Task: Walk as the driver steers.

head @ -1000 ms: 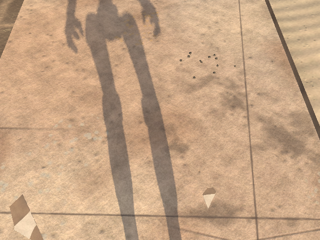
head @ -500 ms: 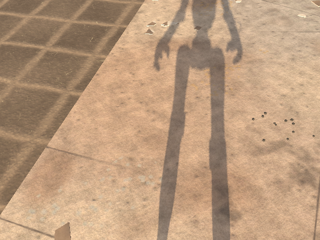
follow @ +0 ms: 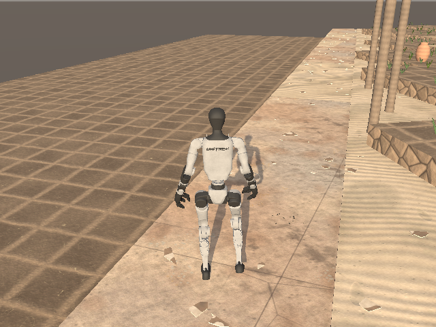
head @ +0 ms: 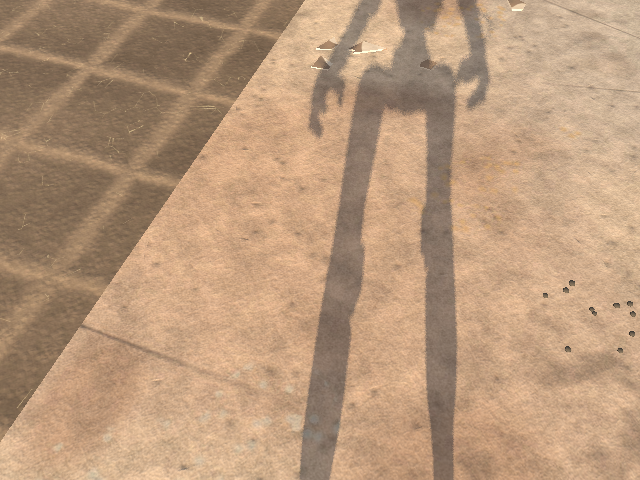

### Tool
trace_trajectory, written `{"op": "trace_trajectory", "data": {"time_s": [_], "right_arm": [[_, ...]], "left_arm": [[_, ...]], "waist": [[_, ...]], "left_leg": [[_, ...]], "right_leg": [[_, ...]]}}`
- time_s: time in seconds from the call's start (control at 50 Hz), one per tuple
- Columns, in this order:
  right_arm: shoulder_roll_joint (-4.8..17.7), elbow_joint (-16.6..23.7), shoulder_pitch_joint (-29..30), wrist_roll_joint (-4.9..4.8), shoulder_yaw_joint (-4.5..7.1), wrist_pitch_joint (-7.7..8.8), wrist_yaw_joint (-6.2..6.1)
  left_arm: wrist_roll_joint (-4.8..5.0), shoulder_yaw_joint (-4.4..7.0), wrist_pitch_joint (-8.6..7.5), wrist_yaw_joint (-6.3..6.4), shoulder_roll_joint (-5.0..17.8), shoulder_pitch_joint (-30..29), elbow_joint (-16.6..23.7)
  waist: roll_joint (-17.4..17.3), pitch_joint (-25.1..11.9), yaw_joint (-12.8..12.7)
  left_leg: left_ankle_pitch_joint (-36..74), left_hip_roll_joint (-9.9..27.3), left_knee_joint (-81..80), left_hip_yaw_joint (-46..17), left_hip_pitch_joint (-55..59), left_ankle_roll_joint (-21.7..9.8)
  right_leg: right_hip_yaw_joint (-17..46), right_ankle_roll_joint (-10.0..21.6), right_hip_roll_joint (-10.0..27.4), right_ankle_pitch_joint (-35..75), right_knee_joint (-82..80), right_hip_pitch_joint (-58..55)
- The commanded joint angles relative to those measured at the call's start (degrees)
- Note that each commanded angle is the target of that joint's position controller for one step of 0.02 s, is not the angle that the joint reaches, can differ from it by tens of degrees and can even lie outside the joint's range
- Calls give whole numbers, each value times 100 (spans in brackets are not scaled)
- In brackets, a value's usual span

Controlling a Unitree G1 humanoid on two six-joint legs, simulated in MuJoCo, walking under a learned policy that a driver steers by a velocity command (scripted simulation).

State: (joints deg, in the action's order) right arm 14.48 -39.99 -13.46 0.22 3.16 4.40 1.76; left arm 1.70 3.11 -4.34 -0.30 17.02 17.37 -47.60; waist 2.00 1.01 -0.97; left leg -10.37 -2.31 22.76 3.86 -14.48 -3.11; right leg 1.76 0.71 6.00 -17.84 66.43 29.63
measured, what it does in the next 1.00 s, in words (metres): walks ahead, turning right: right foot, then left foot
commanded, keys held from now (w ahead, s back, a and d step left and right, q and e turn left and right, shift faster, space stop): w+e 0.90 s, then w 0.06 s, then no key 0.04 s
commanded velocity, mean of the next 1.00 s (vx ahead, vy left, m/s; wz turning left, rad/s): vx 0.50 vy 0.00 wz -0.49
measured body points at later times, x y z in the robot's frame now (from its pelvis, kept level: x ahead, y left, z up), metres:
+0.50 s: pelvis +0.27 -0.08 -0.01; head +0.32 -0.10 +0.44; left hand +0.47 +0.15 -0.11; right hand +0.32 -0.38 -0.12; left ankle +0.23 +0.09 -0.65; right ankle +0.32 -0.16 -0.74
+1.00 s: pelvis +0.56 -0.12 +0.00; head +0.58 -0.13 +0.44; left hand +0.80 +0.06 -0.11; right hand +0.53 -0.43 -0.10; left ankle +0.64 -0.05 -0.74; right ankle +0.44 -0.20 -0.65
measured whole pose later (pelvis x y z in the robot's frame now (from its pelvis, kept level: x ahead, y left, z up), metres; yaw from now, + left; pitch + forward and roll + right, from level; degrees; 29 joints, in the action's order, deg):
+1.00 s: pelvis +0.56 -0.12 +0.00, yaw -33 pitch +1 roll +1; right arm 15.1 -41.6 -11.8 0.7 3.4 5.9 0.8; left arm 1.3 3.6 -1.4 0.4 17.6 17.2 -39.2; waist 2.5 0.8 0.4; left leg -10.9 -1.8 25.9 1.7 -16.4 -1.3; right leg 4.8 0.7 -0.5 -22.0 67.2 27.4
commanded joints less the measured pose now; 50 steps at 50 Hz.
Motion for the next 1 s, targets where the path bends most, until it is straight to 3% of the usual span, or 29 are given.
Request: {"op": "trace_trajectory", "data": {"time_s": [0.02, 0.08, 0.16, 0.26, 0.3, 0.32, 0.34, 0.36, 0.38, 0.4, 0.42, 0.44, 0.46, 0.48, 0.52, 0.56, 0.66, 0.72, 0.76, 0.8, 0.82, 0.84, 0.86, 0.88, 0.9, 0.92, 0.94, 0.96, 1.0], "right_arm": [[608, 151, 25, 34, 205, 221, -21], [687, -48, -82, 71, 241, 256, -86], [852, -199, -171, 15, 272, 237, -165], [1069, -460, -526, -111, 357, 45, -226], [1238, -448, -450, -118, 398, -57, -274], [1318, -428, -412, -115, 415, -113, -304], [1329, -400, -320, -128, 401, -163, -334], [1195, -318, -381, -80, 327, -141, -375], [292, -19, -1058, 133, 34, 7, -270], [650, 22, -613, -42, 40, 252, -168], [971, 190, -4, -272, 132, 369, -107], [902, 260, 205, -241, 83, 427, -124], [897, 225, 277, -93, 101, 426, -169], [967, 206, 191, -15, 154, 365, -187], [880, 185, 30, 46, 161, 224, -190], [729, 222, 162, 85, 116, 132, -215], [501, 451, 1249, 43, 4, 153, -161], [619, 574, 1642, -45, 37, 220, -87], [765, 599, 1661, -60, 101, 274, -45], [883, 543, 1370, -83, 178, 334, -36], [959, 427, 925, -70, 244, 364, -62], [1166, 349, 259, 22, 331, 396, -105], [1641, 273, -545, 141, 449, 379, -156], [1587, 71, -860, 31, 467, 294, -98], [1090, 174, -596, -47, 338, 255, -105], [882, 191, -392, -27, 269, 199, -124], [771, 153, -189, 15, 212, 169, -117], [651, 102, -72, 46, 163, 169, -113], [604, 25, 98, 67, 135, 205, -96]], "left_arm": [[3, 95, 98, 20, 254, 208, 302], [-37, 98, 116, 18, 216, -222, 475], [-69, 17, 58, -134, 94, -1006, 726], [-56, 10, 62, -315, 155, -1665, 1205], [-54, 88, 88, -357, 308, -1509, 1316], [-52, 175, 113, -354, 462, -1126, 1282], [-41, 322, 126, -319, 706, -312, 1111], [-37, 520, 168, -219, 1138, 641, 913], [-2, 636, 152, -158, 1828, 709, 912], [-29, 512, 92, -167, 1443, 944, 1068], [-94, 423, 49, -168, 1116, 753, 1029], [-72, 376, 26, -154, 962, 393, 1074], [-77, 315, 32, -143, 781, -29, 1163], [-147, 259, 33, -120, 638, -287, 1271], [-156, 262, 25, -90, 654, -436, 1331], [-127, 292, 7, -27, 776, -331, 1268], [-49, 324, 94, 96, 880, 42, 1101], [-12, 338, 143, 107, 905, 313, 985], [-6, 329, 182, 123, 847, 372, 953], [-25, 340, 218, 135, 840, 272, 972], [-31, 305, 230, 132, 731, 174, 1011], [-68, 207, 208, 113, 458, 104, 1094], [-49, 95, 171, 113, 112, 537, 1231], [44, 62, 138, 128, 261, 893, 1313], [79, 190, 157, 127, 791, 601, 1214], [11, 217, 184, 122, 876, 110, 1273], [-60, 207, 182, 109, 764, -142, 1337], [-85, 213, 178, 84, 660, -249, 1370], [-47, 174, 208, 58, 419, -164, 1348]], "waist": [[-672, -78, -52], [-519, 129, 13], [-416, 346, 285], [-379, 475, 467], [-584, 187, 283], [-706, -125, 52], [-665, -562, -420], [-306, -1106, -847], [1335, -1680, -199], [829, -2625, -569], [479, -1815, -686], [24, -1186, -463], [-261, -748, -202], [-181, -597, 17], [-74, -468, 208], [-78, -325, 211], [202, -134, -206], [298, -107, -355], [365, -131, -311], [558, -173, -112], [574, -340, 144], [392, -909, 477], [-697, -1792, 548], [-2084, -2070, 449], [-1317, -1283, 555], [-864, -707, 598], [-617, -303, 492], [-654, -100, 370], [-811, 57, 158]], "left_leg": [[1109, 1601, -1479, -1104, 531, -1023], [1506, 1576, -1570, -551, 617, -941], [1516, 1498, -1679, 101, 715, -723], [2159, 1843, -1193, 372, 1867, -549], [3916, 1847, -510, 551, 2102, -404], [4854, 1793, 157, 638, 2131, -323], [5197, 1611, 1269, 793, 1815, -175], [4042, 1379, 2862, 812, 616, 65], [-1495, 244, 5117, 489, -2069, 481], [-2407, -78, 5922, -907, -2821, 438], [-1899, 255, 5883, -1066, -3312, 296], [-1392, 513, 5379, -998, -3235, 212], [-1122, 707, 4848, -944, -2902, 235], [-952, 838, 4558, -966, -2435, 268], [-815, 863, 4142, -879, -2080, 407], [-461, 808, 3599, -750, -2019, 583], [1369, 411, 1462, -656, -1615, 716], [1454, 249, 895, -754, -1449, 661], [1110, 194, 587, -862, -1365, 551], [650, 169, 416, -829, -960, 376], [714, 168, 153, -730, -318, 230], [665, 692, 263, -1128, 897, -70], [119, 1970, 211, -2871, 2981, -777], [-1340, 2727, -344, -4903, 3613, -1288], [-2122, 2557, -546, -4500, 3008, -1085], [-1775, 2277, -593, -3664, 2318, -865], [-1129, 2012, -736, -3055, 1634, -798], [-642, 1800, -881, -2620, 1193, -767], [1027, 1593, -1002, -1920, 626, -810]], "right_leg": [[379, -93, 270, 535, -64, 821], [557, -158, 166, 1358, -827, 1189], [112, -43, 13, 2446, -2266, 904], [-212, 264, -112, 1766, -2986, 1215], [-572, 465, -436, 1136, -3026, 684], [-754, 593, -679, 843, -2995, 104], [-854, 775, -957, 973, -3257, -1034], [-143, 1056, -695, 1233, -3386, -2795], [3040, 2153, 888, 677, -3705, -4981], [4852, 2519, 1355, -116, -4715, -5552], [4017, 2130, 1189, 63, -4867, -5094], [3287, 1904, 942, 477, -4864, -4208], [2723, 1751, 733, 1119, -4906, -3300], [2348, 1701, 566, 1674, -5033, -2660], [2038, 1732, 404, 2173, -5236, -2047], [1654, 1709, 256, 2516, -5321, -1622], [1258, 1259, -186, 1762, -5187, -1350], [1669, 1186, -33, 1371, -4940, -1649], [2051, 1123, 88, 1216, -4621, -2032], [2330, 1025, 141, 1349, -4282, -2195], [2274, 895, -30, 1551, -3928, -2122], [1978, 691, -307, 1540, -2925, -1736], [1202, 269, -997, 217, -1044, -168], [862, 94, -1064, -1686, 242, 1207], [959, 28, -694, -1281, 765, 1664], [746, -3, -525, -814, 850, 1658], [660, -15, -395, -489, 632, 1509], [664, -4, -255, -268, 357, 1323], [531, -68, -230, -256, -69, 845]]}}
